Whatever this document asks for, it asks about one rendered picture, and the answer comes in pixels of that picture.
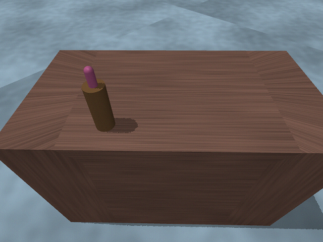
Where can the bottle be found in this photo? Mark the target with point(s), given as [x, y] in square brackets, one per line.
[97, 99]

